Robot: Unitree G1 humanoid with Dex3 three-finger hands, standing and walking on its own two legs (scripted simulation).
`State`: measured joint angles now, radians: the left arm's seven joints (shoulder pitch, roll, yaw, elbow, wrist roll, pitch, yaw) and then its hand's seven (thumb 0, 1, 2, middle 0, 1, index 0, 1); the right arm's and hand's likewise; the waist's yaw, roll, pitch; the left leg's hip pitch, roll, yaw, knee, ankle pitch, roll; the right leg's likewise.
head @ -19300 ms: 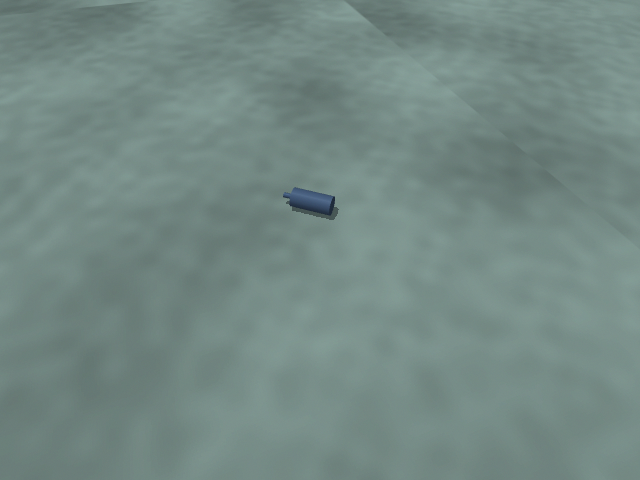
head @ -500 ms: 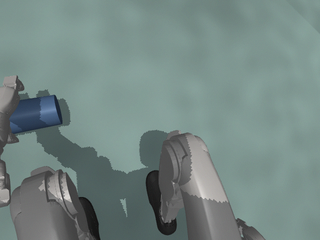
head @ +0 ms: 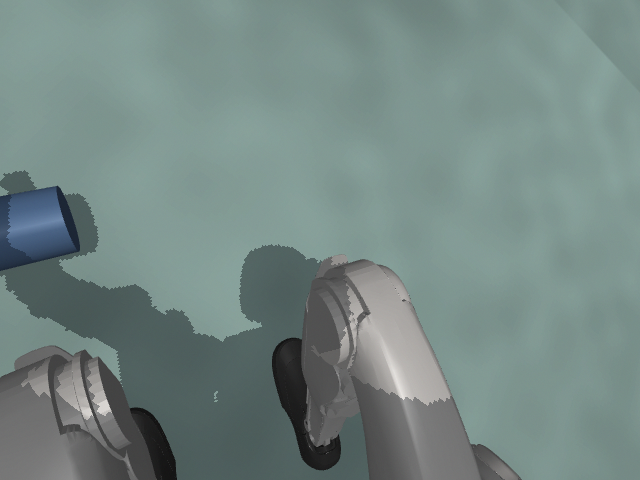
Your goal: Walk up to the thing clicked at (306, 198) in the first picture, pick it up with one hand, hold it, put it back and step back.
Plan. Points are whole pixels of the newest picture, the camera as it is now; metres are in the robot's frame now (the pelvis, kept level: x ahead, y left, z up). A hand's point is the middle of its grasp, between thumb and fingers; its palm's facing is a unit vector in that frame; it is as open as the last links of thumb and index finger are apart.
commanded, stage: close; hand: left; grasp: from above
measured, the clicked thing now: out of the picture +0.45 +0.30 -0.25
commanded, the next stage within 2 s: settle in 1.94 s
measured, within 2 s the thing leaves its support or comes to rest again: neither
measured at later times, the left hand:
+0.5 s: hand out of the picture +0.44 +0.27 -0.24, palm faces -0.47 -0.10 -0.87, open 12.4 cm
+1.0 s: hand out of the picture +0.44 +0.27 -0.24, palm faces -0.46 -0.10 -0.88, open 11.9 cm
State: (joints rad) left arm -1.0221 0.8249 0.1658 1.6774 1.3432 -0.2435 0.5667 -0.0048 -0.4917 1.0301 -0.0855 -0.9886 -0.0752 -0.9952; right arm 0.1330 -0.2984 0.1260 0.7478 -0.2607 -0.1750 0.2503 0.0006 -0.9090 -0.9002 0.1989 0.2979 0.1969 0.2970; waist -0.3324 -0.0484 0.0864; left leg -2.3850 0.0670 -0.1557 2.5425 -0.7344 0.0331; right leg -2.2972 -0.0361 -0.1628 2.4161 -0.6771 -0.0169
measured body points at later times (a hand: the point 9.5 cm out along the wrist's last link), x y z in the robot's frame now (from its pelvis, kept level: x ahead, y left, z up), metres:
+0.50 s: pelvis +0.00 +0.00 +0.00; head +0.26 +0.10 +0.35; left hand +0.46 +0.27 -0.19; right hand +0.02 -0.26 -0.07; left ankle +0.06 +0.12 -0.26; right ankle +0.10 -0.11 -0.26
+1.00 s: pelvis -0.01 +0.00 +0.00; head +0.26 +0.10 +0.35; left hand +0.46 +0.27 -0.19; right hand +0.03 -0.25 -0.07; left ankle +0.06 +0.12 -0.26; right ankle +0.10 -0.11 -0.26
